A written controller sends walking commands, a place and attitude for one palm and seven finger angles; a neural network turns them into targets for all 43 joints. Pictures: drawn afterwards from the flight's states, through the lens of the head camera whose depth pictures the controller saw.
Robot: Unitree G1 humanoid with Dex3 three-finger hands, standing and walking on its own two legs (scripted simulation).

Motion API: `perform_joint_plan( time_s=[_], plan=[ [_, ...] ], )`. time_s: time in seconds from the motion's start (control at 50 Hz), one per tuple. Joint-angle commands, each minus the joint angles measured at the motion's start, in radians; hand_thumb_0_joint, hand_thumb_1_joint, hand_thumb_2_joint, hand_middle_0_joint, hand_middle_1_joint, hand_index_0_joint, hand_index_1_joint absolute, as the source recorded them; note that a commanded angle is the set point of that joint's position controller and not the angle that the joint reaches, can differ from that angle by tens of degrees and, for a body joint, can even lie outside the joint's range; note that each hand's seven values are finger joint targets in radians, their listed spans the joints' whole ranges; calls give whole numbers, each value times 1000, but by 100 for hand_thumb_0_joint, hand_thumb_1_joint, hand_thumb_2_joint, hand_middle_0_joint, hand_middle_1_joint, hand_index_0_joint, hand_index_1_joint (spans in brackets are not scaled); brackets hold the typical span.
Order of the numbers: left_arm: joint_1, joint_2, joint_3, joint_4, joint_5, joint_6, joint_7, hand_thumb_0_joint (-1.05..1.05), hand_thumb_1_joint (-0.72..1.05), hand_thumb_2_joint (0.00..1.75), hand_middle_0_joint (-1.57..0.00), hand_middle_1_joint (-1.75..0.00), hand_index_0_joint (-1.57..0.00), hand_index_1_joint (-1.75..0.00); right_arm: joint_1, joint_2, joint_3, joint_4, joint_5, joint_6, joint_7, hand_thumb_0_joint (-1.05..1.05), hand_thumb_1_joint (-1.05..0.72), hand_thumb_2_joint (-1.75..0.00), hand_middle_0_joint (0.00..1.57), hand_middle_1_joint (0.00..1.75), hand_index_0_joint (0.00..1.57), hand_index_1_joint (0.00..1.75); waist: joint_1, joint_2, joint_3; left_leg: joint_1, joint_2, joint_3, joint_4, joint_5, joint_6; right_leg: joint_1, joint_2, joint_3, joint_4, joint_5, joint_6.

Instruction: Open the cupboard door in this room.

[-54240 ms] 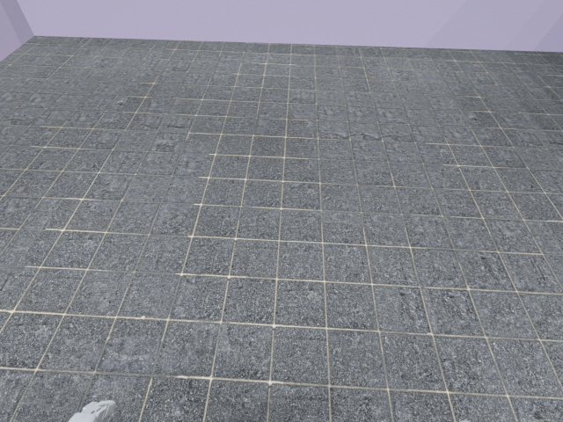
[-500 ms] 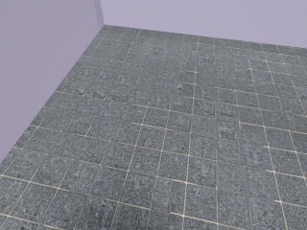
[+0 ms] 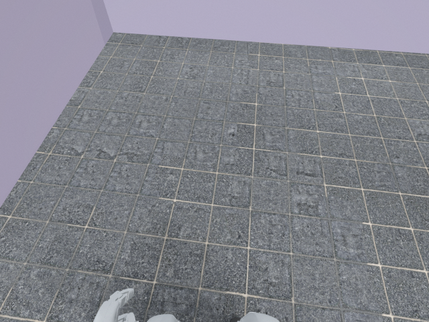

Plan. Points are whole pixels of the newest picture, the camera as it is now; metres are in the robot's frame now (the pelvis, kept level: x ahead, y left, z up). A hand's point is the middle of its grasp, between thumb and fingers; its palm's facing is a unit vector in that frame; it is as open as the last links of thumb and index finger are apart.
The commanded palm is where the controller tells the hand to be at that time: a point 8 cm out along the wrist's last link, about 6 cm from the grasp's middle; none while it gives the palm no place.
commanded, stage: turn to face it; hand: left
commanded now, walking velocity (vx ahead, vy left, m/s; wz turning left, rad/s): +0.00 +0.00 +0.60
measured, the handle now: out of the picture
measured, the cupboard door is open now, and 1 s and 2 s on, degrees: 49 49 49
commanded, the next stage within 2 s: none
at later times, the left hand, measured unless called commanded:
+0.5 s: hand out of the picture +0.09 +0.25 -0.17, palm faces +0.32 -0.92 -0.24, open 7.4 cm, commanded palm none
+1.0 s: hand out of the picture +0.07 +0.15 -0.15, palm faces +0.58 -0.78 -0.26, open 7.3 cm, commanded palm none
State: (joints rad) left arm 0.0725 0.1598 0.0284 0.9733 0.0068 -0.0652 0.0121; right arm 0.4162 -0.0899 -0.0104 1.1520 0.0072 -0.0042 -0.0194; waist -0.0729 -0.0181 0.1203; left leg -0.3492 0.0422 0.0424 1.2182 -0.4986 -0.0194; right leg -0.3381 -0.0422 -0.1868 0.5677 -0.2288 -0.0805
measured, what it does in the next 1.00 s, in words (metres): walks ahead, turning left: left foot, then right foot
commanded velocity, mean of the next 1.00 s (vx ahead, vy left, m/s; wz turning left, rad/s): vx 0.00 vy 0.00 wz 0.60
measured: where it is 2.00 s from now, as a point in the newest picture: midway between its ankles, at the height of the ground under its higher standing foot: outside the picture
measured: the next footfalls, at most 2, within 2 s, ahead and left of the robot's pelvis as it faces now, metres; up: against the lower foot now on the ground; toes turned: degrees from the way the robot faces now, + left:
left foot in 0.34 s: +0.12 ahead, +0.15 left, +0.00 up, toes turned +20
right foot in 0.74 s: +0.18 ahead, -0.12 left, +0.00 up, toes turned +22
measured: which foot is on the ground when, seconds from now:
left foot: up 0.00-0.32, down 0.34-0.74, up 0.76-1.00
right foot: down 0.00-0.34, up 0.36-0.72, down 0.74-1.00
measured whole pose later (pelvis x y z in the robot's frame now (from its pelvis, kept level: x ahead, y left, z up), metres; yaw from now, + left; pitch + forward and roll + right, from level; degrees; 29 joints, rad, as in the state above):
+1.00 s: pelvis +0.12 -0.04 +0.01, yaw +36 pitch +0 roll +3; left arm 0.21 0.17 0.04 0.90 0.02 0.00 0.02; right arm 0.13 -0.26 -0.09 0.95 -0.01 0.09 0.03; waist -0.03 -0.01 0.11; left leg -0.48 0.03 0.04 1.02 -0.41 -0.08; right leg -0.18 -0.13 -0.22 0.51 -0.33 -0.01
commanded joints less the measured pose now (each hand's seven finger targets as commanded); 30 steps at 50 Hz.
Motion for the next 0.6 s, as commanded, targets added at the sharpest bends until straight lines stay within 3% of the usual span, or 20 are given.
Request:
perform_joint_plan(
  time_s=[0.0, 0.04, 0.1, 0.14, 0.22, 0.24, 0.26, 0.28, 0.3, 0.32, 0.34, 0.36, 0.42, 0.44, 0.5, 0.58],
  plan=[
    [121, 106, 22, -10, 2, 6, 21, 0, 90, 90, -20, -30, -20, -30, 48, -51, -23, -71, -15, 31, 6, 0, -90, -90, 20, 30, 20, 30, 26, -65, -133, -97, 73, -21, -18, 110, -25, 66, -298, 98, -269, 564, -36],
    [116, 103, 26, -11, 8, 5, 21, 0, 90, 90, -20, -30, -20, -30, 45, -53, -32, -81, -18, 42, 14, 0, -90, -90, 20, 30, 20, 30, 12, -107, -147, -100, 72, 2, -65, 154, -34, 62, -278, 54, -275, 499, -28],
    [99, 100, 43, -39, 12, 12, 19, 0, 90, 90, -20, -30, -20, -30, -32, -70, -42, -129, -23, 51, 23, 0, -90, -90, 20, 30, 20, 30, 18, -105, -128, -137, 75, 31, -172, 173, -43, 84, -291, 12, -262, 430, -32],
    [98, 115, 52, -40, 17, 19, 20, 0, 90, 90, -20, -30, -20, -30, -93, -80, -47, -167, -24, 48, 28, 0, -90, -90, 20, 30, 20, 30, 33, -133, -127, -138, 74, 43, -269, 157, -42, 117, -307, 6, -235, 407, -34],
    [119, 172, 71, -50, 21, 33, 14, 0, 90, 90, -20, -30, -20, -30, -222, -123, -51, -242, -25, 40, 38, 0, -90, -90, 20, 30, 20, 30, 69, -124, -98, -115, 51, 83, -430, 126, -29, 163, -352, 7, -162, 399, -31],
    [126, 178, 73, -51, 22, 37, 13, 0, 90, 90, -20, -30, -20, -30, -219, -134, -54, -253, -27, 37, 39, 0, -90, -90, 20, 30, 20, 30, 66, -105, -112, -75, 44, 84, -496, 145, -24, 173, -352, 3, -113, 390, -18],
    [115, 192, 77, -59, 18, 40, 12, 0, 90, 90, -20, -30, -20, -30, -189, -161, -59, -253, -29, 36, 40, 0, -90, -90, 20, 30, 20, 30, 43, -81, -129, -6, 31, 91, -573, 201, -18, 161, -345, -25, -47, 365, 4],
    [105, 192, 78, -71, 13, 45, 9, 0, 90, 90, -20, -30, -20, -30, -127, -201, -70, -245, -33, 31, 39, 0, -90, -90, 20, 30, 20, 30, 6, 6, -164, 125, 27, 66, -678, 330, -5, 103, -314, -55, 88, 300, 43],
    [113, 151, 74, -99, 4, 53, 3, 0, 90, 90, -20, -30, -20, -30, -70, -301, -93, -245, -42, 21, 34, 0, -90, -90, 20, 30, 20, 30, -19, 282, -203, 239, 215, -229, -795, 616, 99, -76, -184, -83, 315, -39, 123],
    [51, 116, 53, -154, 2, 61, 2, 0, 90, 90, -20, -30, -20, -30, -27, -387, -106, -246, -40, 18, 20, 0, -90, -90, 20, 30, 20, 30, -43, 431, -217, 287, 417, -520, -856, 979, 247, -261, -58, 16, 550, -498, 168],
    [0, 148, 51, -180, 12, 70, 4, 0, 90, 90, -20, -30, -20, -30, -23, -384, -105, -239, -36, 22, 14, 0, -90, -90, 20, 30, 20, 30, -37, 243, -223, 274, 428, -451, -843, 864, 267, -266, -78, 142, 634, -433, 149],
    [-5, 134, 58, -172, 17, 72, 3, 0, 90, 90, -20, -30, -20, -30, -70, -367, -102, -259, -39, 16, 5, 0, -90, -90, 20, 30, 20, 30, -16, 202, -223, 244, 383, -445, -865, 745, 247, -297, -79, 160, 672, -362, 153],
    [65, 144, 68, -124, 16, 82, -3, 0, 90, 90, -20, -30, -20, -30, -200, -330, -89, -298, -33, 7, -3, 0, -90, -90, 20, 30, 20, 30, 48, 184, -208, 190, 250, -278, -860, 641, 171, -276, -70, 195, 677, -179, 171],
    [81, 141, 66, -117, 15, 82, -8, 0, 90, 90, -20, -30, -20, -30, -211, -324, -86, -301, -30, 2, -3, 0, -90, -90, 20, 30, 20, 30, 58, 157, -222, 195, 222, -246, -853, 648, 158, -256, -60, 189, 648, -151, 175],
    [91, 137, 61, -120, 10, 87, -6, 0, 90, 90, -20, -30, -20, -30, -206, -335, -94, -298, -31, 4, 2, 0, -90, -90, 20, 30, 20, 30, 53, 129, -236, 214, 207, -244, -852, 629, 169, -213, -41, 180, 513, -166, 181],
    [56, 133, 53, -144, 6, 86, -2, 0, 90, 90, -20, -30, -20, -30, -199, -346, -105, -286, -35, 18, 10, 0, -90, -90, 20, 30, 20, 30, 39, 171, -212, 174, 196, -287, -850, 560, 171, -129, -12, 162, 311, -214, 176]
  ],
)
